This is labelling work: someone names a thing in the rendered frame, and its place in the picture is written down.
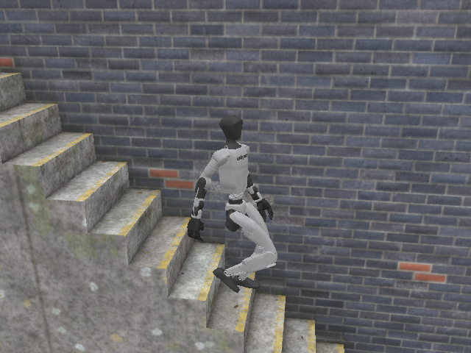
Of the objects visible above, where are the stairs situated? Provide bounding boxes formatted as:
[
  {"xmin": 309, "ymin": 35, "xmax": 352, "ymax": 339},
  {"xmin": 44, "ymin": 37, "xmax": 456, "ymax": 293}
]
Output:
[{"xmin": 0, "ymin": 72, "xmax": 344, "ymax": 353}]

